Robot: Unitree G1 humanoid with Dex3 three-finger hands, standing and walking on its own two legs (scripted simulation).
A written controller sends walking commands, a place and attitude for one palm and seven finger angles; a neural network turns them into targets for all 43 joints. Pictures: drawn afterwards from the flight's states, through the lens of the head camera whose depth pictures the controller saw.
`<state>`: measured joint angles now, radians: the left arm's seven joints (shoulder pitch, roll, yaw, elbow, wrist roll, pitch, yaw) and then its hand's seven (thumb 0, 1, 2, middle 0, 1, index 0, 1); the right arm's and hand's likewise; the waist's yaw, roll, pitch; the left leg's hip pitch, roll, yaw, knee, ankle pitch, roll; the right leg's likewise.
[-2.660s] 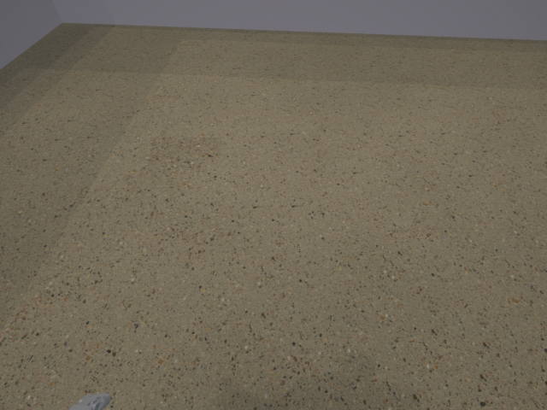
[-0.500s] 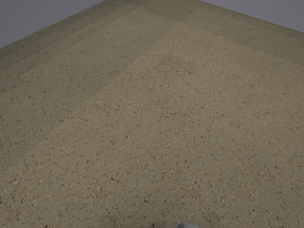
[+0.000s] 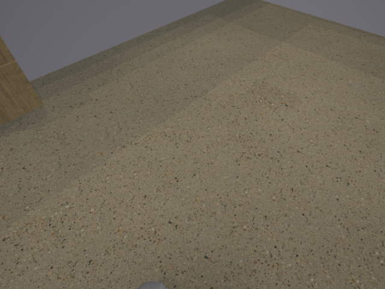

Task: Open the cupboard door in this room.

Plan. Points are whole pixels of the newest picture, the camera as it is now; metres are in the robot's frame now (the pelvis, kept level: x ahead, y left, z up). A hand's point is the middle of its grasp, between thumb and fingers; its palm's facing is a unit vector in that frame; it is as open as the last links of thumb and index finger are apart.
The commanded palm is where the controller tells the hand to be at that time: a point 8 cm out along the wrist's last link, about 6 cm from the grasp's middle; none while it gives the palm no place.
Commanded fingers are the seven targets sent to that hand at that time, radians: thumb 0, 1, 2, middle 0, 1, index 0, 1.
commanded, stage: turn or walk to find it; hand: left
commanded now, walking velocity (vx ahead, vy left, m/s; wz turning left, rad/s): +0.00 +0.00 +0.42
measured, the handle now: out of the picture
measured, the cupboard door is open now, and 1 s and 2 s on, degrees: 0 0 0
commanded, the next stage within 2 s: stand and wait in 0.56 s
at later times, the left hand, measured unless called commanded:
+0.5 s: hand out of the picture +0.01 +0.25 -0.16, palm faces +0.22 -0.94 -0.25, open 7.4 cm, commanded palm none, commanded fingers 0.00 0.90 0.90 -0.20 -0.30 -0.20 -0.30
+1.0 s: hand out of the picture -0.13 +0.19 -0.18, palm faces +0.36 -0.92 -0.19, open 7.4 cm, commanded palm none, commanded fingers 0.00 0.90 0.90 -0.20 -0.30 -0.20 -0.30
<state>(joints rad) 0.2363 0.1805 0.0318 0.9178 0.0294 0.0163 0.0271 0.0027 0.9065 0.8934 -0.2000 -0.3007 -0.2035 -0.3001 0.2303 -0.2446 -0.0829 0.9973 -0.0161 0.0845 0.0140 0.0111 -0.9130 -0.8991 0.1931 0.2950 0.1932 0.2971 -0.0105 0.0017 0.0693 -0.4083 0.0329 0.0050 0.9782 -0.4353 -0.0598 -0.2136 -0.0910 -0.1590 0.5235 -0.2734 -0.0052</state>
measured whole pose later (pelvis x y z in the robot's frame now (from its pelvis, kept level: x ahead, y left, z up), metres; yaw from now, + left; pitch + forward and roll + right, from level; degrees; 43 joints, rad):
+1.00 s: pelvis -0.07 +0.02 +0.00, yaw +17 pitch -2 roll +0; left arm 0.29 0.18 0.03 1.06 0.01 0.03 0.03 0.00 0.91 0.89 -0.20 -0.30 -0.20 -0.30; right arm 0.21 -0.18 -0.04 1.07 -0.01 0.02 -0.02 0.01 -0.91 -0.90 0.19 0.29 0.19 0.30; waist 0.03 -0.03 0.05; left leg -0.19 0.02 0.03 0.52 -0.30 -0.01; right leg -0.24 -0.06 -0.08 0.54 -0.26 0.02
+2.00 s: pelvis -0.09 +0.01 +0.00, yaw +21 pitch -1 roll +0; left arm 0.25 0.16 0.03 1.09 0.01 0.02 0.03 0.00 0.91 0.89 -0.20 -0.30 -0.20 -0.30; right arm 0.28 -0.15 -0.02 1.08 -0.02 0.02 -0.02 0.01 -0.91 -0.90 0.19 0.30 0.19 0.30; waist 0.01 0.00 0.04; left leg -0.27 0.01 -0.04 0.55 -0.27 -0.02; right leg -0.27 -0.08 -0.15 0.53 -0.24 0.01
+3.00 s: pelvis -0.08 -0.02 +0.00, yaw +36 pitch -2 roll +1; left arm 0.25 0.16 0.02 1.03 0.02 0.00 0.03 0.00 0.93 0.89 -0.20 -0.30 -0.20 -0.30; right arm 0.20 -0.23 -0.05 1.07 -0.01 0.06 -0.01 0.01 -0.91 -0.90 0.19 0.29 0.19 0.30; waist 0.00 0.02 0.06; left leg -0.35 0.03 0.00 0.89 -0.45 -0.04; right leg -0.16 -0.03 -0.12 0.49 -0.30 -0.04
